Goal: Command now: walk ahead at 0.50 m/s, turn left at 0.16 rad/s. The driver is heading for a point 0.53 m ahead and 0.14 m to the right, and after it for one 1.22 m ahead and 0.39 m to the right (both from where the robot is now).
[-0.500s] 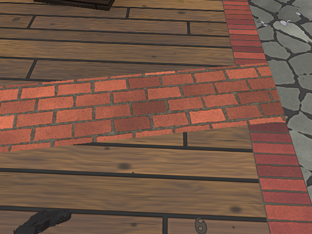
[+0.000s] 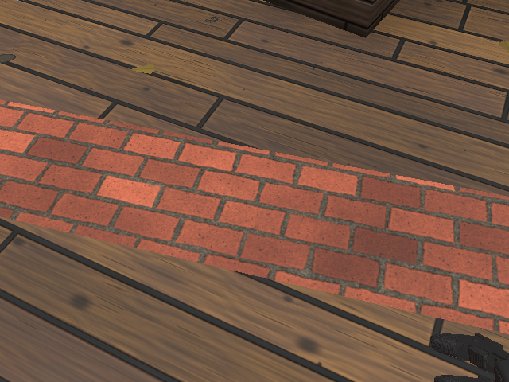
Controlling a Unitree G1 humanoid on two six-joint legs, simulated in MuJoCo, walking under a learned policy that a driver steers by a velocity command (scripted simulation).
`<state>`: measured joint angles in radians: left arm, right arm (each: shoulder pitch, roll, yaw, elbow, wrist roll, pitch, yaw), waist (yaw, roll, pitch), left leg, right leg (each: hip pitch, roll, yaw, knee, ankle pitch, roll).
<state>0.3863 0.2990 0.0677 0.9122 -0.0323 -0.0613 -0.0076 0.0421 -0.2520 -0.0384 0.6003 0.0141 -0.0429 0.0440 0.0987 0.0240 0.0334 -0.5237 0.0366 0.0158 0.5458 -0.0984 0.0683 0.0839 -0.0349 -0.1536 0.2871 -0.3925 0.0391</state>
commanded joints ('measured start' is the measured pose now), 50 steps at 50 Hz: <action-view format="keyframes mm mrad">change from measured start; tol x32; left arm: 1 -56 156 20 -55 9 -4 14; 50 -166 187 80 -289 18 99 36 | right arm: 1 335 -214 -94 31 -7 -4 -20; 50 27 -162 -64 70 -47 21 -81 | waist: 1 -248 -78 -209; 23 -83 52 -68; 26 -91 -337 -237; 50 -48 106 -71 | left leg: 1 572 6 -31 -21 49 84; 3 959 363 -763 -204 -132 296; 10 332 200 -120 -309 560 179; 24 457 179 101 45 528 42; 25 344 85 138 268 340 -34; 26 0 -96 128 607 -490 -122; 28 -119 -77 -124 786 -551 -107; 50 315 264 -347 -254 47 127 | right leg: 1 -242 -161 36 425 788 -112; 3 -767 38 214 1003 -188 -41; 23 -547 -1 117 293 240 -73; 26 9 -288 618 194 1173 -364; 31 -249 -186 537 49 491 -300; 44 -369 -79 627 68 199 -212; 50 -695 106 306 848 -87 0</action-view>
